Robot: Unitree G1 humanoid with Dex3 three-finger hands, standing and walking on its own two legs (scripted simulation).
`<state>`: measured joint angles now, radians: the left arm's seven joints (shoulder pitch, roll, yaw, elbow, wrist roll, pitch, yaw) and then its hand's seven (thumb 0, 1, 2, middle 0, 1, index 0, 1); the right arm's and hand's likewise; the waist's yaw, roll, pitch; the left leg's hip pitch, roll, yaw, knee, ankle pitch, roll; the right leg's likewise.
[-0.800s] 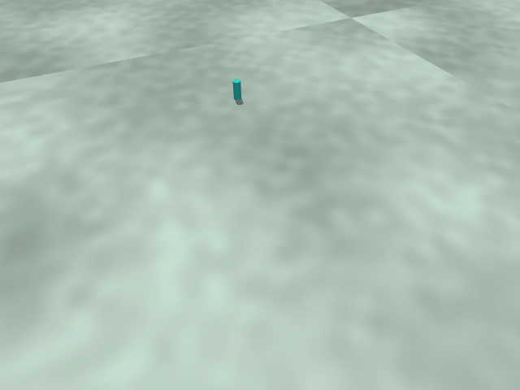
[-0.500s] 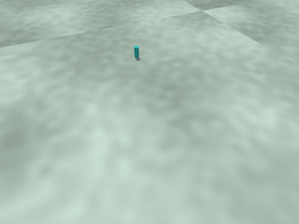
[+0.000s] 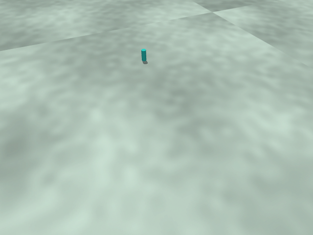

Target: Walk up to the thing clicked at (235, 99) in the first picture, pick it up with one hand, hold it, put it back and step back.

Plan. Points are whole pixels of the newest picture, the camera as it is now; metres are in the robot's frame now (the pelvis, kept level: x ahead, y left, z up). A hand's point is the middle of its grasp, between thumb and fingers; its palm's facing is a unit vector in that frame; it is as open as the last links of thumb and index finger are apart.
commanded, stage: stand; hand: left
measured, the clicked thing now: (143, 55) +2.15 +0.21 -0.72
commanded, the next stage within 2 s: walk up in 0.32 s
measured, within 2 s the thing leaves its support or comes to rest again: neither
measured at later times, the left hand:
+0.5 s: hand out of the picture +0.08 +0.28 -0.15, palm faces +0.02 -0.94 -0.35, open 7.4 cm
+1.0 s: hand (63, 170) +0.36 +0.34 -0.14, palm faces -0.10 -0.94 -0.33, open 7.4 cm
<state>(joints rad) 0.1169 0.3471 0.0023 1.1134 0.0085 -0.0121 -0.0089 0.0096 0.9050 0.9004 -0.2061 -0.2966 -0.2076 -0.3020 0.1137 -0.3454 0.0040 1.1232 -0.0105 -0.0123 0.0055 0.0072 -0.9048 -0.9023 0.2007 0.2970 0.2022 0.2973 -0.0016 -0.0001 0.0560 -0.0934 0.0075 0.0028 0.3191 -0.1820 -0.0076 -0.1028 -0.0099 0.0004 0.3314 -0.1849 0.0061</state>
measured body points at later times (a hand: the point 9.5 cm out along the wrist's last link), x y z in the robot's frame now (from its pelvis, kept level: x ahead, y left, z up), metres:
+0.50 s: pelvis +0.02 +0.01 -0.01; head +0.01 +0.00 +0.44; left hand +0.08 +0.33 -0.13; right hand +0.10 -0.32 -0.13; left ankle +0.00 +0.12 -0.74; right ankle +0.00 -0.12 -0.75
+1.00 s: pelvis +0.24 +0.07 -0.01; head +0.24 +0.08 +0.44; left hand +0.36 +0.39 -0.12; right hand +0.24 -0.26 -0.12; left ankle +0.13 +0.18 -0.75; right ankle +0.42 -0.10 -0.70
